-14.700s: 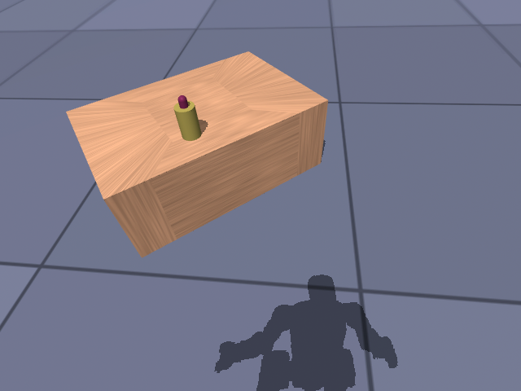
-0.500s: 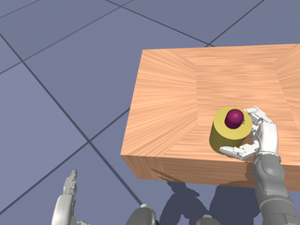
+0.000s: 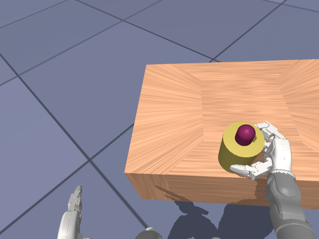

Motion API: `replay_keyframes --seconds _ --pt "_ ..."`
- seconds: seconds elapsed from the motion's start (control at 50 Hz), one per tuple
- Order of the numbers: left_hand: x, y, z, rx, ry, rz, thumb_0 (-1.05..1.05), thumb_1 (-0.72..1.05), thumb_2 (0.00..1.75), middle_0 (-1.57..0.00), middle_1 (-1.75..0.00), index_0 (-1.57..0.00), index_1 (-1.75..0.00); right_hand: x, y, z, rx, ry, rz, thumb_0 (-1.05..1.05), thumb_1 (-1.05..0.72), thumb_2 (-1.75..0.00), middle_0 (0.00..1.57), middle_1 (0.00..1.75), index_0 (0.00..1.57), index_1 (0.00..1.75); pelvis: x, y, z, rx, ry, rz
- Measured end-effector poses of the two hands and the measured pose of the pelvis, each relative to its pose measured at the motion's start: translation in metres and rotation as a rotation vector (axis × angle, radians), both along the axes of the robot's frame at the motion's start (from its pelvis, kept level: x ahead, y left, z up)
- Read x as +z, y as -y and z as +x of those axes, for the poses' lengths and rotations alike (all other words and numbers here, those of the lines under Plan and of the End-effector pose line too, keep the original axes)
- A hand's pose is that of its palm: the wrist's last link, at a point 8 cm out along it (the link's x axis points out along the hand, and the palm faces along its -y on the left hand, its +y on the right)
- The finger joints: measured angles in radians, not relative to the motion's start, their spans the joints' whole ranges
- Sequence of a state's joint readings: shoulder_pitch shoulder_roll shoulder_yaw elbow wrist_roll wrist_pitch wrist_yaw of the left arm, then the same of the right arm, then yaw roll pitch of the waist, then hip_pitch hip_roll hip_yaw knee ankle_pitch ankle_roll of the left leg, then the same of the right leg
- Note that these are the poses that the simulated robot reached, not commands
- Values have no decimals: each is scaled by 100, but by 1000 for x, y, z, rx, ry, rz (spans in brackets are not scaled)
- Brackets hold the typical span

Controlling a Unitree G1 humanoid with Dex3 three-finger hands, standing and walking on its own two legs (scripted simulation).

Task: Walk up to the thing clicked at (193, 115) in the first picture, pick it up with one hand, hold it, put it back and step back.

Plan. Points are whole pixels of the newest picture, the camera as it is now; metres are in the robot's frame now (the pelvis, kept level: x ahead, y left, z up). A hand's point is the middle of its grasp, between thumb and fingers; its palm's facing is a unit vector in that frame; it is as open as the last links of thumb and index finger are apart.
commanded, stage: hold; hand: right
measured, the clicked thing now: (239, 146) +0.35 -0.14 +0.04
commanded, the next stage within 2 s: none
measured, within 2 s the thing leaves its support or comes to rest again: neither
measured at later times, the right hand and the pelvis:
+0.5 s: hand (255, 148) +0.34 -0.17 +0.04, palm faces +0.17 +0.98 -0.03, open 11.5 cm; pelvis +0.00 +0.00 +0.01, yaw +0 degrees
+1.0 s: hand (252, 146) +0.34 -0.17 +0.05, palm faces +0.17 +0.99 -0.03, open 11.5 cm; pelvis +0.00 +0.00 +0.02, yaw +0 degrees
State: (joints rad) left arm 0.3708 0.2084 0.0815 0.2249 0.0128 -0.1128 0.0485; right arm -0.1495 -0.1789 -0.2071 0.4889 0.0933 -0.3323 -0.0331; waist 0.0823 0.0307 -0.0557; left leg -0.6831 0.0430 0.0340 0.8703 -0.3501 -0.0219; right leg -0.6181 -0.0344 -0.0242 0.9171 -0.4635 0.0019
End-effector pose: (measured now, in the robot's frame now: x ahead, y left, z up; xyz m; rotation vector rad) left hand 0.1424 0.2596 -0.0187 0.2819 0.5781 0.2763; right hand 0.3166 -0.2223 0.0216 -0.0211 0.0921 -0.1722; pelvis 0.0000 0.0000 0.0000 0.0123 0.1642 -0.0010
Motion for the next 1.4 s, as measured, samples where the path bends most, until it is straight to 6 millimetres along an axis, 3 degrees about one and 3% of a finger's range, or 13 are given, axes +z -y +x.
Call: replay_keyframes --seconds 0.34,0.7,1.4 --pt "-9 3 -1 33 -35 -28 -1 -55 6 -5 -5 -5 -6 17 0 -8 4 15 -4 -5 61 -75 60 107 75 115 7 3 2 1 25 0" --pt "-2 6 5 28 -14 -46 -1 -54 5 -6 -5 -5 -6 31 -3 -9 5 12 -3 -5 61 -75 60 107 74 115 15 2 4 1 56 -3" --pt "1 -2 9 28 -8 -30 -1 -54 5 -6 -5 -6 -6 23 -2 -11 3 3 5 -6 61 -74 60 108 74 116 17 -3 7 -1 51 -5"
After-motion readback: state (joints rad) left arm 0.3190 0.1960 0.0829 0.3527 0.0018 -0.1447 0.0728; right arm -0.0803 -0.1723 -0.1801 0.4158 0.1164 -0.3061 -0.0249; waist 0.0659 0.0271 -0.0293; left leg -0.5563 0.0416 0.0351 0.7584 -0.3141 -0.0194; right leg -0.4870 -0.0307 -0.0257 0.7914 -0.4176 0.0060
